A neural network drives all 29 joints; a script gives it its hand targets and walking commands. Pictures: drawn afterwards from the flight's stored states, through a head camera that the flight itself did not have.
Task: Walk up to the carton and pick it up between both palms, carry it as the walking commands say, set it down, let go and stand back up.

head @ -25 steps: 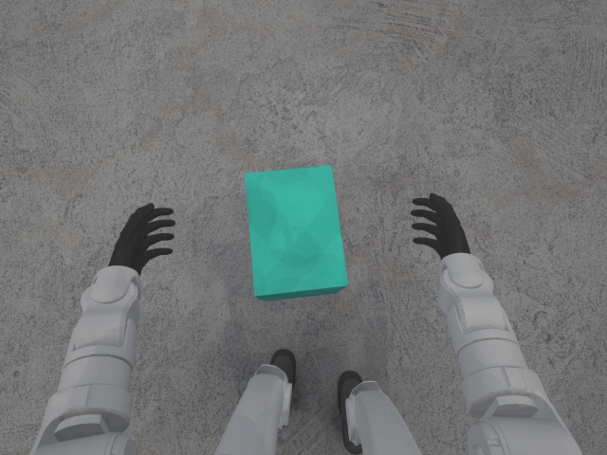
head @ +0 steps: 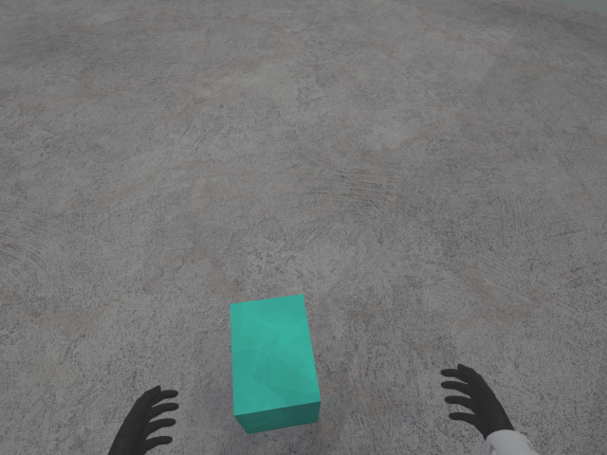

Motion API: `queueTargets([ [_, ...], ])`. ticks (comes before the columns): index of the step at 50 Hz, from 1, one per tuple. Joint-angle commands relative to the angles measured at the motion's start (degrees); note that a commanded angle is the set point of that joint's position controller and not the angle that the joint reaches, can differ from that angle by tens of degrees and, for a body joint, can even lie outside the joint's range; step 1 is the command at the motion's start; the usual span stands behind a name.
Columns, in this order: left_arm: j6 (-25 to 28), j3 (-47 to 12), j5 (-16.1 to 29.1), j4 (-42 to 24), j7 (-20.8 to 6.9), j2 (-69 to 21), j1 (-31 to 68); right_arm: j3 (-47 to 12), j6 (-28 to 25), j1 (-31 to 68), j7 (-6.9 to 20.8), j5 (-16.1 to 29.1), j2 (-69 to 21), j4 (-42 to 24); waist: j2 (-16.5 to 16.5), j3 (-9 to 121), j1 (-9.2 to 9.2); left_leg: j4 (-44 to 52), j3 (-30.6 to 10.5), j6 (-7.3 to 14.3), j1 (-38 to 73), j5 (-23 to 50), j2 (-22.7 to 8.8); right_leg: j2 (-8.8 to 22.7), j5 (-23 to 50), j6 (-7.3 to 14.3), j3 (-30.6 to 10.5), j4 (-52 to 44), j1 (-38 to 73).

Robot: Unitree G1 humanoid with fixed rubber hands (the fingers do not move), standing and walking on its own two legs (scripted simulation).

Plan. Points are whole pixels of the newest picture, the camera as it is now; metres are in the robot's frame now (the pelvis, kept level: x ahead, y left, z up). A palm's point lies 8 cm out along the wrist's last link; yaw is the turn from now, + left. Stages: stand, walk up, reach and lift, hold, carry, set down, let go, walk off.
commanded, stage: let go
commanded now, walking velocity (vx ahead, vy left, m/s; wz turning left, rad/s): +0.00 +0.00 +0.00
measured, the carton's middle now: (275, 364) +0.44 +0.10 -0.64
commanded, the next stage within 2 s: stand in 0.48 s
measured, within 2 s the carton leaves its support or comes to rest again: neither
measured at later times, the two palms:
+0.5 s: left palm (91, 448) +0.16 +0.28 -0.07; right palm (471, 442) +0.16 -0.19 -0.06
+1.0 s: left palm out of the picture +0.15 +0.33 -0.09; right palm out of the picture +0.14 -0.26 -0.08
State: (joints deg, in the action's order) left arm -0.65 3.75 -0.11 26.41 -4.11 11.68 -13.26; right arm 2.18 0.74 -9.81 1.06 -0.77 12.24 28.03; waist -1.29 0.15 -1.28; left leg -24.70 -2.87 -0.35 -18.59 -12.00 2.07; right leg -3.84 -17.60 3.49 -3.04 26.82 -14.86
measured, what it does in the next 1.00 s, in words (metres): stands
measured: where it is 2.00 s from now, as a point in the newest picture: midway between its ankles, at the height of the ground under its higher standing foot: outside the picture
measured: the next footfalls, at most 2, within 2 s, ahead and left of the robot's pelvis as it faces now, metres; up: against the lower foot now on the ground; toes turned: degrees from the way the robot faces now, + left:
none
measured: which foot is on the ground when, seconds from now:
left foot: down 0.00-1.00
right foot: down 0.00-1.00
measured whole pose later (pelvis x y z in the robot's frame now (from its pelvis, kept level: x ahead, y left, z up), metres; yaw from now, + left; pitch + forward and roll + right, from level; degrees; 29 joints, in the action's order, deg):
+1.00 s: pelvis +0.02 +0.04 +0.00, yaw -2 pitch +0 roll +0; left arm -0.5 1.3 -1.8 40.9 1.9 21.2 -12.4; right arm 1.9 -0.2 -6.5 -1.0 -1.7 19.6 48.5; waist -2.4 -0.7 0.4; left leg -26.5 0.3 3.4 -11.1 -15.6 3.8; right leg -1.4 -19.3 -0.1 -5.2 25.7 -6.6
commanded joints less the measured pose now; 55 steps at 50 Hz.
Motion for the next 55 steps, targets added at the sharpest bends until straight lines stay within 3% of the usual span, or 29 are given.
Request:
queueTargets([
  [1, -1.6, 1.4, 0.3, -6.3, -0.8, 7.8, 3.5, 0.1, 1.9, 0.2, 0.3, 1.2, 3.6, -4.9, -3.4, 1.0, 1.47, -0.5, 3.1, -0.1, 11.4, 1.7, 0.6, 7.6, 20.3, -5.6, -5.6, -8.3, 1.2],
  [3, -2.4, 2.9, -0.7, -6.3, -0.7, 8.4, 2.7, -0.8, 2.7, 1.4, 1.0, 1.8, 3.2, -6.8, -2.8, -0.2, 0.44, -0.4, 3.0, 0.6, 14.0, 2.7, 0.9, 7.8, 18.0, -5.2, -5.4, -9.0, 0.5],
  [5, -3.8, 2.8, -0.8, -6.3, -1.0, 8.2, 2.6, -0.6, 3.6, 0.4, 1.2, 1.8, 3.6, -6.9, -2.0, -2.8, 0.80, -0.9, 3.2, 0.0, 16.5, 2.4, 0.8, 7.7, 14.1, -5.2, -4.8, -10.5, -1.5],
  [7, -4.5, 2.3, -1.1, -7.1, -0.9, 7.4, 2.9, -1.1, 4.2, 1.5, 1.7, 2.8, 3.1, -7.3, 1.2, -3.3, 0.38, -0.8, 3.3, 0.2, 19.3, 2.7, 1.0, 7.5, 11.8, -4.7, -4.5, -10.8, -2.6],
  [9, -5.3, 2.7, -1.2, -6.4, -1.0, 7.7, 1.7, 0.2, 4.7, 2.0, 1.5, 1.6, 3.9, -8.8, -1.0, -3.4, -0.07, -0.7, 3.1, 0.3, 18.2, 4.1, 0.8, 7.1, 14.2, -5.2, -4.2, -10.1, 0.2],
  [11, -6.0, 2.6, -1.2, -6.5, -0.8, 8.0, 1.3, 0.8, 5.3, 1.3, 1.7, 1.1, 4.2, -7.8, 0.1, -3.1, -0.76, -0.4, 3.5, 0.4, 18.9, 5.0, 0.8, 6.7, 14.0, -5.1, -3.5, -9.7, 1.0],
  [14, -7.7, 2.1, -1.6, -7.5, 0.1, 6.9, 1.1, 0.9, 5.2, -0.3, 1.9, 1.0, 4.4, -7.3, 1.8, -1.8, -0.26, -0.3, 2.8, 0.1, 20.1, 9.4, 0.7, 5.0, 14.0, -4.3, -1.4, -8.1, 0.7],
  [16, -9.0, 1.1, -0.7, -7.9, 0.8, 6.4, 0.8, 1.3, 4.7, -0.7, 1.3, 0.7, 5.0, -6.5, -1.6, -0.6, 0.29, -0.4, 2.1, 0.2, 20.7, 12.6, 0.6, 3.6, 16.7, -4.6, -0.2, -6.7, 0.4],
  [17, -9.8, 1.1, -0.6, -9.3, 1.4, 6.4, 1.5, 1.5, 4.3, -1.2, 1.3, 0.8, 5.8, -7.2, -0.2, 2.8, 0.48, -0.7, 1.6, -0.3, 21.5, 15.5, 0.4, 3.4, 19.0, -4.2, 0.5, -5.2, 2.1],
  [18, -9.9, 1.2, -0.4, -9.2, 1.7, 6.6, 1.0, 1.6, 3.8, -1.0, 1.1, 0.9, 5.8, -7.7, -2.1, 3.6, 0.56, -1.1, 1.2, -0.3, 21.8, 16.5, 0.4, 3.3, 19.9, -4.4, 0.6, -4.8, 2.4],
  [19, -10.2, 0.6, -0.1, -10.3, 2.3, 6.5, 0.8, 0.7, 3.4, -3.8, 1.1, 1.5, 5.9, -6.9, 0.5, 3.1, 0.90, -1.4, 1.0, -0.9, 21.5, 18.1, 0.4, 3.1, 20.2, -3.9, 0.7, -4.1, 2.1],
  [21, -10.5, -0.1, 0.8, -9.2, 2.9, 6.8, 0.5, 1.3, 3.1, -4.1, 0.5, 0.9, 6.5, -6.8, -1.5, 2.8, 1.92, -2.2, -0.3, -1.0, 23.3, 21.9, -0.3, 2.2, 19.9, -4.1, 1.3, -3.3, -0.5],
  [22, -10.9, -0.7, 0.9, -10.0, 3.0, 6.1, 1.9, 0.9, 3.1, -4.1, 0.4, 1.6, 6.8, -5.9, 1.4, 2.3, 2.04, -2.5, -0.7, -1.6, 22.0, 21.4, -0.8, 2.5, 18.5, -3.2, 0.5, -3.4, -0.4],
  [23, -11.1, -0.3, 1.0, -9.2, 3.3, 6.2, 2.3, 1.2, 3.3, -2.1, 0.4, 1.3, 7.3, -7.6, 0.2, 0.7, 1.91, -2.2, -1.1, -1.3, 22.3, 21.0, -0.8, 1.9, 16.8, -3.4, 1.4, -3.2, -2.9],
  [24, -7.3, 0.8, -1.0, -2.3, 5.2, 11.8, 3.5, 2.8, 2.1, 0.3, -1.5, -2.3, 12.3, 3.3, -2.9, -0.5, 1.13, -0.3, -3.2, -0.6, 12.9, 15.2, -5.4, 4.6, 5.4, -5.2, -0.7, -1.9, -1.3],
  [25, -5.4, 1.1, -1.5, -1.5, 5.6, 12.7, 2.9, 2.8, 1.5, 1.1, -1.9, -2.6, 13.1, 3.6, -1.9, 0.1, 0.99, 1.2, -4.9, -0.5, 11.5, 8.5, -5.6, 3.8, 1.1, -5.3, -1.4, -1.8, 0.4],
  [26, -4.5, 1.2, -1.9, -0.9, 5.7, 12.6, 1.9, 2.9, 0.9, 1.7, -2.2, -2.7, 13.7, 3.8, 1.4, 0.2, 0.57, 2.3, -5.0, 0.0, 10.2, 5.0, -5.5, 4.2, 2.1, -5.1, -1.6, -1.9, 2.5],
  [28, -2.3, 1.0, -2.3, 0.5, 5.3, 12.6, 1.1, 2.3, -0.2, 2.1, -2.2, -1.8, 13.0, 5.6, 4.2, 0.0, 1.15, 4.6, -6.9, 0.8, 8.2, -1.9, -5.9, 4.2, 0.9, -4.6, -2.3, -0.4, 3.8],
  [29, -1.7, 1.2, -2.4, 1.5, 5.4, 13.6, 0.1, 2.3, -0.4, 3.6, -2.2, -1.8, 12.5, 6.7, 3.2, -0.6, 0.21, 4.5, -6.8, 1.2, 8.0, -2.2, -6.0, 4.5, 1.2, -4.5, -2.6, -0.7, 2.9],
  [32, -0.5, 0.5, -2.2, 3.1, 5.2, 12.8, 1.2, 2.3, -1.1, 4.0, -2.0, -1.3, 13.5, 8.9, 5.9, 1.0, 1.44, 4.6, -7.5, 1.9, 8.4, -1.3, -6.4, 5.2, 3.2, -4.3, -3.8, -0.4, 3.3],
  [35, 0.3, 0.5, -2.4, 4.6, 5.3, 14.5, 2.0, 2.4, -1.6, 6.2, -1.9, -1.2, 13.5, 10.2, 2.5, 1.5, 1.14, 2.5, -6.8, 2.1, 10.2, 6.6, -6.8, 5.8, 5.0, -3.9, -3.9, -1.3, 1.9],
  [38, 0.3, 0.0, -2.1, 7.1, 5.7, 15.7, 0.2, 2.5, -1.5, 4.8, -2.0, -1.2, 15.1, 12.6, 2.3, 3.4, 1.71, 0.1, -5.2, 1.7, 12.3, 13.3, -6.4, 7.0, 11.3, -3.9, -4.8, -2.1, 3.3],
  [40, 0.8, -0.1, -2.0, 8.1, 5.8, 15.8, 0.9, 2.3, -1.8, 3.3, -2.0, -1.1, 15.7, 14.4, -0.1, 4.1, 2.29, 0.4, -5.4, 1.5, 13.5, 14.1, -6.7, 7.1, 12.4, -3.5, -5.2, -2.0, 4.0],
  [41, 0.8, 0.0, -2.0, 8.2, 5.9, 16.9, 1.1, 2.1, -1.7, 4.5, -2.1, -1.0, 15.7, 14.6, 0.8, 4.2, 1.98, 0.1, -5.0, 1.5, 13.9, 16.5, -6.8, 7.3, 13.0, -3.9, -4.8, -2.2, 4.0],
  [42, 0.9, -0.2, -1.6, 9.0, 5.9, 15.9, 0.5, 2.3, -1.7, 4.3, -2.3, -1.2, 16.6, 15.1, 3.2, 4.7, 1.82, -0.1, -5.3, 1.3, 14.2, 16.6, -6.8, 7.2, 14.1, -4.0, -5.1, -2.2, 4.2],
  [46, 0.8, -0.2, -1.5, 11.1, 6.2, 17.5, 0.1, 2.2, -1.5, 5.6, -2.4, -1.1, 17.1, 17.0, 0.1, 4.3, 1.12, -0.1, -4.8, 1.6, 14.9, 18.6, -6.9, 7.7, 16.1, -3.8, -5.1, -2.8, 4.9],
  [48, 0.9, -0.8, -1.7, 11.7, 6.3, 17.1, 0.6, 1.6, -1.5, 4.3, -2.3, -0.7, 16.6, 18.2, 0.7, 3.0, 1.86, 0.1, -4.8, 1.9, 14.2, 19.7, -7.0, 8.1, 17.8, -3.7, -5.5, -3.0, 4.8],
  [53, 1.1, -0.8, -1.5, 13.7, 6.2, 17.4, 1.6, 1.5, -1.6, 5.9, -2.3, -0.7, 17.3, 19.9, -0.1, 2.2, 1.15, 0.6, -4.8, 1.7, 14.6, 19.3, -6.9, 8.2, 17.9, -3.9, -5.4, -3.7, 5.0],
  [55, 1.0, -0.9, -1.3, 15.1, 6.5, 17.8, 1.0, 1.5, -1.7, 6.6, -2.1, -1.0, 17.9, 20.6, 1.8, 3.4, 1.27, 0.7, -4.8, 1.8, 15.5, 19.2, -7.1, 8.4, 18.5, -3.8, -5.7, -4.5, 6.1],
])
